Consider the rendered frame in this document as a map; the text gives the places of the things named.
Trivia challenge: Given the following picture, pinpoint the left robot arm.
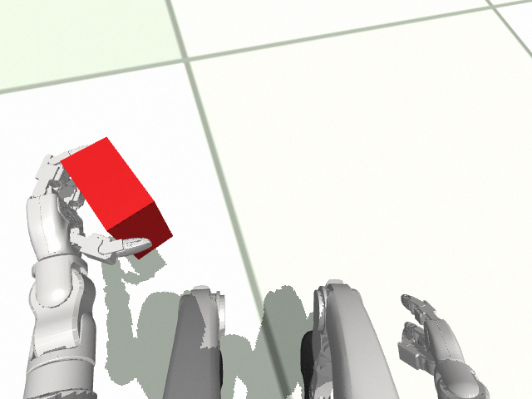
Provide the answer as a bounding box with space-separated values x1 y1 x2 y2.
23 254 97 399

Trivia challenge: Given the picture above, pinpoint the carton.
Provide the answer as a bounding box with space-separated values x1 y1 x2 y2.
61 137 173 259

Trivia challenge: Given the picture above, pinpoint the right robot hand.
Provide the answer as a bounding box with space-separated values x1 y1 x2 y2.
398 294 465 376

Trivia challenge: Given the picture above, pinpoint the right robot arm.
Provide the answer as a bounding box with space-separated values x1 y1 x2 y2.
434 361 490 399

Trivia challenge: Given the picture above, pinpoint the right robot foot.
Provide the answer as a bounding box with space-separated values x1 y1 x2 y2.
300 331 331 399

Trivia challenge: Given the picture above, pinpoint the left robot hand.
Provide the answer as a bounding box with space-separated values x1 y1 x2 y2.
27 145 152 265

